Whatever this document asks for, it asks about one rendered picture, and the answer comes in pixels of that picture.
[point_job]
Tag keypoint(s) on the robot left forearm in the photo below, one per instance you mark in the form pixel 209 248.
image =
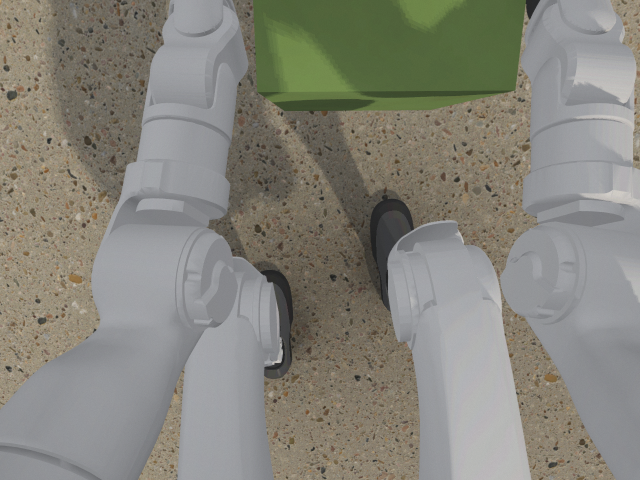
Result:
pixel 179 176

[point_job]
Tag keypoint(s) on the right robot thigh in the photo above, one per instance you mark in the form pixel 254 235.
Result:
pixel 470 424

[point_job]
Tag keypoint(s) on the robot right forearm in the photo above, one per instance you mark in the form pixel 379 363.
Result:
pixel 582 117

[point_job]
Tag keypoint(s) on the left robot foot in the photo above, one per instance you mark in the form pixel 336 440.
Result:
pixel 285 308

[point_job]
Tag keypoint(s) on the carton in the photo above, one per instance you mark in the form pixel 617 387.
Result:
pixel 364 55

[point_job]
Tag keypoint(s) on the robot right upper arm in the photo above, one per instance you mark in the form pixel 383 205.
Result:
pixel 579 289

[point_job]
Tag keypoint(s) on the robot left upper arm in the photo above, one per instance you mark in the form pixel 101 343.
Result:
pixel 96 411

